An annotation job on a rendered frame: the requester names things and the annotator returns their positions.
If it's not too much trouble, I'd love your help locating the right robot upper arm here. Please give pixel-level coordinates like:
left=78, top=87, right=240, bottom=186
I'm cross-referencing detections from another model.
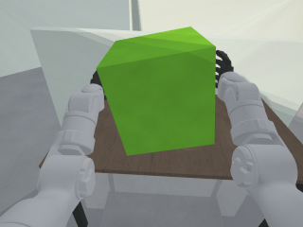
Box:
left=230, top=144, right=303, bottom=227

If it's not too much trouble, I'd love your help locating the robot left hand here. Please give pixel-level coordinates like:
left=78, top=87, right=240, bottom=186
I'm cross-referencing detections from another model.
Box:
left=90, top=70, right=107, bottom=100

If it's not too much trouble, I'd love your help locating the robot left forearm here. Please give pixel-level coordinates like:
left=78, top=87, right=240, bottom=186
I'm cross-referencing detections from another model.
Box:
left=37, top=83, right=105, bottom=191

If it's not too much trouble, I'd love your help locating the robot right hand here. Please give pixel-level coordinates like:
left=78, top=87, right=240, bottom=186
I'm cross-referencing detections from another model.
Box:
left=215, top=50, right=234, bottom=89

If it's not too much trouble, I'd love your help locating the carton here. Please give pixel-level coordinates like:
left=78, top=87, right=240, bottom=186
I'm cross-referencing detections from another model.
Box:
left=96, top=26, right=216, bottom=156

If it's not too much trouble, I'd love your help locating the table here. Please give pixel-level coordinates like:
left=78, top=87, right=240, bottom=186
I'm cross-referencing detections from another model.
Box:
left=39, top=93, right=303, bottom=227

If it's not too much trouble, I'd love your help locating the left robot upper arm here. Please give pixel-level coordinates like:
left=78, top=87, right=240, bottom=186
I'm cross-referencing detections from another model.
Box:
left=0, top=155, right=96, bottom=227

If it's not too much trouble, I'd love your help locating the robot right forearm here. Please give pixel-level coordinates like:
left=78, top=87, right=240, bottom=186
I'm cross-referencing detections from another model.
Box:
left=217, top=71, right=298, bottom=180

